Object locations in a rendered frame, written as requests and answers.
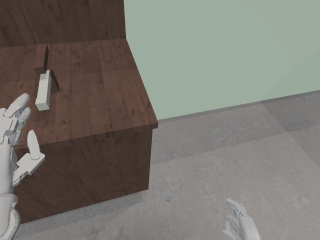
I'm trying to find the right robot hand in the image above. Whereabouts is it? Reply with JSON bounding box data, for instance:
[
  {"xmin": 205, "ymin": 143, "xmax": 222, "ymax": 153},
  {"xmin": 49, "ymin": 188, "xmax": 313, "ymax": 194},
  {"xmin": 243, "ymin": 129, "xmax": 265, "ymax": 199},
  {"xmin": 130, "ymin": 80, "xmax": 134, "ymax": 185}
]
[{"xmin": 223, "ymin": 198, "xmax": 262, "ymax": 240}]

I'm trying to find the left robot hand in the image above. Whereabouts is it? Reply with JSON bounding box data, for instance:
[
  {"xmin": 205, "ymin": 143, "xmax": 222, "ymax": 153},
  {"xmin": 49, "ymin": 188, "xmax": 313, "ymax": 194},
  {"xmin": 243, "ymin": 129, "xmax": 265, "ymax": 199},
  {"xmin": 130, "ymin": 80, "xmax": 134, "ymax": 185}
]
[{"xmin": 0, "ymin": 93, "xmax": 45, "ymax": 195}]

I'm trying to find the left robot forearm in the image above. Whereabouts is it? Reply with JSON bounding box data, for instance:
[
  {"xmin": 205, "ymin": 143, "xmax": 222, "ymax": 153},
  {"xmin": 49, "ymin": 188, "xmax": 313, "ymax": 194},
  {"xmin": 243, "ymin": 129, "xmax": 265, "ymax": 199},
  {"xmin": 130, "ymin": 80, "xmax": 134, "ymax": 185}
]
[{"xmin": 0, "ymin": 194, "xmax": 21, "ymax": 240}]

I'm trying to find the tap lever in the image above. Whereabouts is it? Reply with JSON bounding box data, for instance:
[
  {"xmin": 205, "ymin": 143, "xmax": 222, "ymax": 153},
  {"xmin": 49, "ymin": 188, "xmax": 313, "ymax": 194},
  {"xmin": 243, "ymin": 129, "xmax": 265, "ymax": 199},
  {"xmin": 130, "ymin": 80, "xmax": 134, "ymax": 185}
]
[{"xmin": 35, "ymin": 70, "xmax": 52, "ymax": 111}]

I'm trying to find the counter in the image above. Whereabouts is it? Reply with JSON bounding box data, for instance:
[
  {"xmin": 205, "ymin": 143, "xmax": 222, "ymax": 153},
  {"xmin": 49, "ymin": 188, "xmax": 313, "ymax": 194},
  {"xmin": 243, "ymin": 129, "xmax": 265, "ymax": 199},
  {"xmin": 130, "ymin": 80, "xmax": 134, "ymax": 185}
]
[{"xmin": 0, "ymin": 0, "xmax": 158, "ymax": 225}]

